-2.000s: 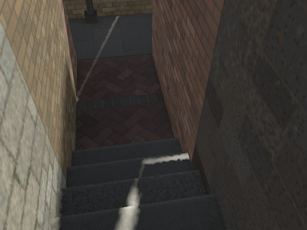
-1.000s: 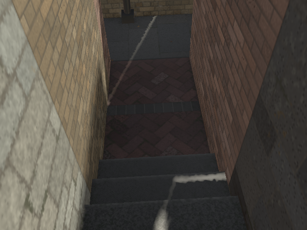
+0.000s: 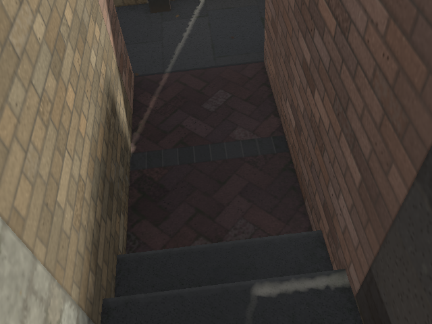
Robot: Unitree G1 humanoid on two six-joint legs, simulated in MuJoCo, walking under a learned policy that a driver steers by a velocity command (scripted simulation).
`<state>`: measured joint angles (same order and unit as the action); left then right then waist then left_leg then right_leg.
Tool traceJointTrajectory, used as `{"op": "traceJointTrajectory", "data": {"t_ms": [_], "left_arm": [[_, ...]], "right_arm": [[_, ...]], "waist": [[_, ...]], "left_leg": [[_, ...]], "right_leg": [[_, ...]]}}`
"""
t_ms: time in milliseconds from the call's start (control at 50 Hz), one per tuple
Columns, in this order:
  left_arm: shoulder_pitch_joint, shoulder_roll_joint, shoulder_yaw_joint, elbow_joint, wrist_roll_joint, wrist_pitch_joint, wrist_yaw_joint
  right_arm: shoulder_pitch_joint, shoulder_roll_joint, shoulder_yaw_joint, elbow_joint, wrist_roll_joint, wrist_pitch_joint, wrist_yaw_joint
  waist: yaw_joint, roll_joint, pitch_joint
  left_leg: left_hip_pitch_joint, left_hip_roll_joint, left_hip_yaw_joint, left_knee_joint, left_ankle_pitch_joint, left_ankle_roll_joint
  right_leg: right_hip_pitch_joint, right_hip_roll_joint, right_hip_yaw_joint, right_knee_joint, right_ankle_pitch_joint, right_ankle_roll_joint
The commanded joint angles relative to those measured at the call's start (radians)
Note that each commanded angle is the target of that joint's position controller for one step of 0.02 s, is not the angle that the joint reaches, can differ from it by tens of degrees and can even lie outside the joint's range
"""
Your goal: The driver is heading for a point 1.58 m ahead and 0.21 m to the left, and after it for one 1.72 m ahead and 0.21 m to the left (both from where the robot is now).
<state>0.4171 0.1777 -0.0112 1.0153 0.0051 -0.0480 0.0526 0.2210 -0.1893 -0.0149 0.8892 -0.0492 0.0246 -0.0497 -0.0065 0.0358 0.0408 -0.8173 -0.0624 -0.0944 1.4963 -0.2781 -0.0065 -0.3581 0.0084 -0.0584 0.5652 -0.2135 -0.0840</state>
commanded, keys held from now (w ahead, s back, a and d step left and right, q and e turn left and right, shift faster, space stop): no key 1.00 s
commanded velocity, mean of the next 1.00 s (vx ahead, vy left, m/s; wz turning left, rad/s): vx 0.02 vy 0.00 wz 0.00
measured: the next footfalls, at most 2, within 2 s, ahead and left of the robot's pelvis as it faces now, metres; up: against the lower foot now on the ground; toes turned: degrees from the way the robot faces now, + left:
left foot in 0.20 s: +0.07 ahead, +0.15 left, +0.00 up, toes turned -1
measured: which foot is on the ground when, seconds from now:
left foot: up 0.00-0.18, down 0.20-1.00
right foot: down 0.00-1.00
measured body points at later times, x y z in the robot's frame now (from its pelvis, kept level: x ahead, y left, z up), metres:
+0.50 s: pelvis +0.03 +0.04 +0.01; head +0.03 +0.05 +0.46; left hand +0.05 +0.27 -0.15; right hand +0.02 -0.19 -0.14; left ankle +0.03 +0.15 -0.73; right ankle +0.05 -0.08 -0.73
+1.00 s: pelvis +0.05 +0.03 +0.01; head +0.05 +0.02 +0.46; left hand +0.04 +0.25 -0.14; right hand +0.04 -0.20 -0.15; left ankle +0.03 +0.15 -0.73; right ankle +0.05 -0.08 -0.73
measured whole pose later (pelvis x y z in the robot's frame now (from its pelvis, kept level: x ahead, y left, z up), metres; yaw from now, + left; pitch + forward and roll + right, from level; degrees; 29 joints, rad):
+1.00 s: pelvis +0.05 +0.03 +0.01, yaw +0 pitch -2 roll +1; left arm 0.33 0.16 -0.03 1.06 0.00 0.01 0.03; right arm 0.32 -0.17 0.00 1.09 0.01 -0.01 -0.02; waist 0.00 0.00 0.03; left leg -0.12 -0.02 -0.03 0.37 -0.23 0.00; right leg -0.17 -0.01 -0.05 0.41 -0.22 -0.02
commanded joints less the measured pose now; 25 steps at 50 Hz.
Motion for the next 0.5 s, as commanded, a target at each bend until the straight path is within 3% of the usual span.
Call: {"op": "traceJointTrajectory", "data": {"t_ms": [20,40,60,120,140,160,180,200,220,240,260,280,300,340,360,420,500], "left_arm": [[0.016,0.108,-0.005,-0.053,-0.004,-0.010,0.002],[-0.015,0.113,-0.005,-0.069,-0.003,-0.009,-0.002],[-0.043,0.125,-0.003,-0.085,-0.003,-0.010,-0.008],[-0.080,0.139,-0.002,-0.108,-0.019,-0.003,-0.011],[-0.045,0.132,-0.003,-0.103,-0.012,0.010,-0.008],[-0.010,0.129,-0.006,-0.094,0.014,0.031,-0.007],[0.040,0.132,0.000,-0.077,0.019,0.045,-0.004],[0.052,0.126,0.003,-0.074,0.011,0.059,0.002],[0.093,0.100,0.004,-0.077,0.005,0.060,0.001],[0.141,0.091,0.011,-0.080,0.000,0.063,-0.014],[0.084,0.129,0.021,-0.071,-0.004,0.079,-0.016],[0.041,0.133,0.026,-0.069,-0.011,0.088,-0.019],[0.016,0.112,0.023,-0.066,-0.011,0.091,-0.025],[-0.034,0.083,0.016,-0.073,-0.001,0.091,-0.035],[-0.045,0.076,0.012,-0.074,0.007,0.090,-0.038],[-0.024,0.080,0.010,-0.040,0.001,0.074,-0.033],[-0.035,0.085,0.006,-0.022,0.002,0.060,-0.031]], "right_arm": [[0.205,0.022,0.023,0.018,-0.005,0.036,0.012],[0.221,0.015,0.022,0.041,0.003,0.038,0.010],[0.260,0.001,0.012,0.078,0.006,0.040,0.011],[0.174,-0.029,0.009,0.074,0.004,0.040,0.005],[0.126,-0.040,0.014,0.055,0.019,0.024,0.008],[0.086,-0.045,0.012,0.038,0.040,0.009,0.020],[0.118,-0.041,0.010,0.058,0.051,-0.001,0.027],[0.176,-0.029,0.014,0.076,0.056,-0.012,0.029],[0.182,-0.076,0.005,0.092,0.045,-0.024,0.030],[0.140,-0.091,0.012,0.092,0.048,-0.035,0.025],[0.093,-0.037,0.028,0.076,0.049,-0.044,0.035],[0.097,-0.031,0.034,0.078,0.048,-0.055,0.042],[0.109,-0.052,0.031,0.089,0.047,-0.058,0.042],[0.130,-0.082,0.021,0.104,0.053,-0.056,0.038],[0.141,-0.081,0.018,0.109,0.055,-0.058,0.042],[0.149,-0.066,0.024,0.107,0.060,-0.060,0.038],[0.173,-0.078,0.018,0.120,0.058,-0.055,0.034]], "waist": [[-0.087,-0.146,-0.147],[-0.098,-0.151,-0.152],[-0.116,-0.156,-0.141],[-0.093,-0.191,-0.019],[-0.059,-0.204,0.039],[-0.016,-0.272,0.069],[-0.001,-0.278,0.051],[-0.022,-0.232,0.041],[0.014,-0.074,0.052],[0.083,0.101,0.057],[0.058,0.129,0.073],[0.045,0.092,0.071],[0.044,0.074,0.054],[0.046,0.052,0.052],[0.044,0.034,0.040],[0.042,0.036,0.044],[0.023,0.002,0.038]], "left_leg": [[0.241,0.017,0.006,-0.252,0.183,-0.032],[0.353,0.017,0.041,-0.313,0.286,-0.031],[0.433,0.027,0.023,-0.283,0.351,-0.020],[0.499,0.051,0.062,-0.398,0.202,-0.003],[0.487,0.032,0.106,-0.614,-0.005,-0.001],[0.459,0.029,0.092,-0.772,-0.187,0.001],[0.537,0.041,0.095,-0.846,-0.232,0.006],[0.630,0.076,0.073,-1.006,-0.094,0.024],[0.691,0.149,-0.044,-1.047,0.159,0.036],[0.600,0.226,-0.124,-1.061,0.371,0.088],[0.473,0.240,-0.171,-1.136,0.295,0.101],[0.437,0.231,-0.153,-1.182,0.224,0.094],[0.431,0.212,-0.131,-1.208,0.130,0.083],[0.426,0.187,-0.109,-1.239,-0.026,0.070],[0.443,0.187,-0.106,-1.246,-0.027,0.072],[0.471,0.196,-0.108,-1.275,-0.011,0.074],[0.534,0.181,-0.080,-1.257,0.047,0.077]], "right_leg": [[-0.042,-0.234,0.184,-0.127,0.598,-0.160],[-0.101,-0.209,0.148,-0.128,0.498,-0.127],[-0.164,-0.231,0.186,-0.119,0.440,-0.128],[-0.232,-0.223,0.189,-0.138,0.294,-0.113],[-0.181,-0.182,0.138,-0.158,0.295,-0.087],[-0.074,-0.194,0.193,-0.177,0.292,-0.089],[-0.049,-0.206,0.220,-0.156,0.277,-0.098],[-0.063,-0.202,0.226,-0.133,0.178,-0.071],[-0.098,-0.151,0.209,-0.040,0.108,-0.018],[-0.048,-0.085,0.124,-0.073,-0.022,0.019],[0.053,-0.072,0.102,-0.087,-0.109,0.053],[0.126,-0.071,0.100,-0.088,-0.086,0.061],[0.185,-0.077,0.101,-0.100,-0.063,0.061],[0.236,-0.098,0.112,-0.129,-0.012,0.063],[0.244,-0.104,0.113,-0.136,-0.004,0.059],[0.244,-0.105,0.107,-0.155,0.003,0.059],[0.218,-0.114,0.112,-0.187,0.021,0.061]]}}
Keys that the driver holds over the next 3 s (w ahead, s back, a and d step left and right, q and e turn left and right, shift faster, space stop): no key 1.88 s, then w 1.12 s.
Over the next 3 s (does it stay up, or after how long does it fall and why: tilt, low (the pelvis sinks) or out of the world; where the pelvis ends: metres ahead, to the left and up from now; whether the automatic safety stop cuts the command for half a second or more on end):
stays up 0.46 0.15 -0.24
